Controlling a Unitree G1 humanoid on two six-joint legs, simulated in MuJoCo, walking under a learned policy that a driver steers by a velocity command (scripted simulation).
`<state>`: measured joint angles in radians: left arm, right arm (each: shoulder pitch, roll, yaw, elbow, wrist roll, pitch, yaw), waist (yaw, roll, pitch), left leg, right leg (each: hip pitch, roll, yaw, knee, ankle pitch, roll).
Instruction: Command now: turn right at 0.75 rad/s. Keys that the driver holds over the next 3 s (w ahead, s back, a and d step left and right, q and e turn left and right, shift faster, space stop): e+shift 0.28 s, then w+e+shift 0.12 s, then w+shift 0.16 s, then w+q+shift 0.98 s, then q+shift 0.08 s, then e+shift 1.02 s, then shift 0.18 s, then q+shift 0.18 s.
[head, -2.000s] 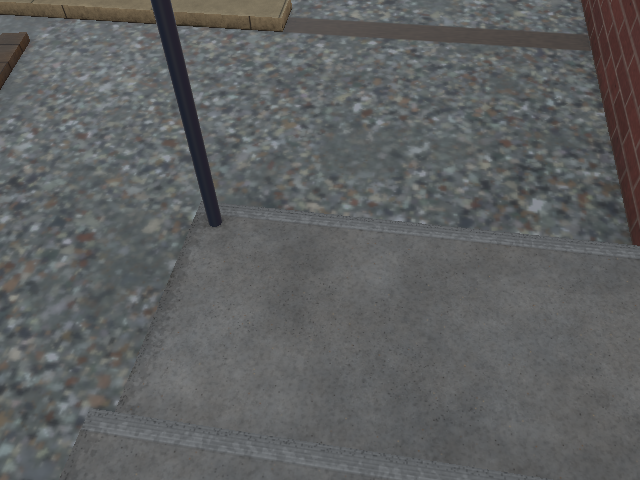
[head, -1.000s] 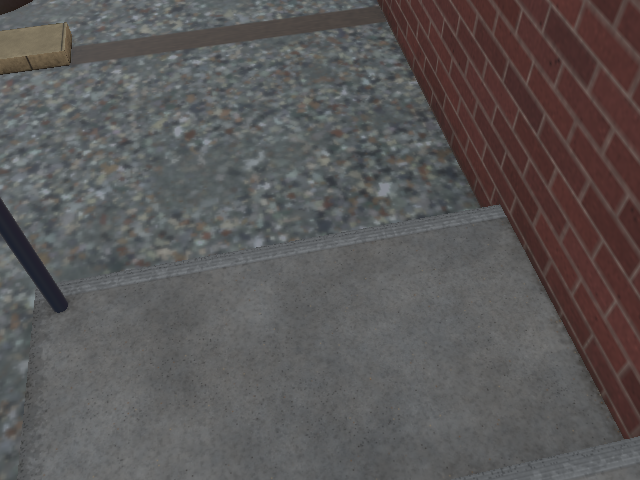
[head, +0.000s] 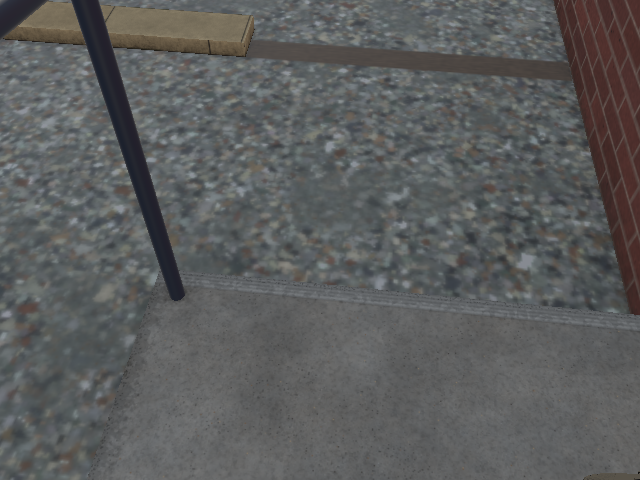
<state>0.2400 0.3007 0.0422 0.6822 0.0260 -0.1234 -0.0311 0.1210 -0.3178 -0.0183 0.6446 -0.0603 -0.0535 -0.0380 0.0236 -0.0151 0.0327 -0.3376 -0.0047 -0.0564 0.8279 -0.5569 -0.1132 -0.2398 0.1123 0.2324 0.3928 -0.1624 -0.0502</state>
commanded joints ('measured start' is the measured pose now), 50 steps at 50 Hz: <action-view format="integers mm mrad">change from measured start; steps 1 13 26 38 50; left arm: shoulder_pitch -26 21 -232 280 34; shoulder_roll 188 94 93 234 55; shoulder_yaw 61 29 32 85 42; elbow -102 -53 -81 120 229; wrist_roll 7 41 -43 11 -4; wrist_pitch -3 43 103 87 -39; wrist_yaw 0 -10 -48 34 52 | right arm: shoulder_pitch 55 -66 294 281 68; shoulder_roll -71 -107 -134 -38 17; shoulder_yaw -4 -24 -48 -41 -63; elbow -17 -133 153 170 148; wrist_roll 20 25 94 61 26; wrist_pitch -17 -83 -37 -28 60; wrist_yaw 21 -5 42 66 136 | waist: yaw -3 13 -116 170 -73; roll -104 75 -2 -286 -23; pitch -108 -52 128 -270 95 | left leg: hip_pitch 4 257 427 -421 -185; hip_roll -52 227 277 -6 95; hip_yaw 39 47 220 18 98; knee -156 -628 -743 507 -70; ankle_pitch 114 782 343 46 1005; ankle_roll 18 364 243 234 212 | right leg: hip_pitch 127 -304 -558 559 -26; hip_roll -212 -100 -181 -481 -312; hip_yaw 292 -184 -182 372 -413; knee -54 891 414 -140 -206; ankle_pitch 353 -193 106 -686 -189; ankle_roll -236 136 26 -132 -13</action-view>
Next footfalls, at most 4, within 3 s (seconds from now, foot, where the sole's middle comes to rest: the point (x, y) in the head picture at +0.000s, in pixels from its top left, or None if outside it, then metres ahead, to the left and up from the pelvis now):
0.10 left None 0.03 0.13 -0.78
0.72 right None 0.15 -0.24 -0.78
1.26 left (430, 452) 0.58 -0.21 -0.90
1.62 right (473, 299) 1.00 -0.37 -0.90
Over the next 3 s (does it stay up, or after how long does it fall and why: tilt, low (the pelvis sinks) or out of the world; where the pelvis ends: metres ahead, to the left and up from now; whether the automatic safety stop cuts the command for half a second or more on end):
stays up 1.29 -0.19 -0.26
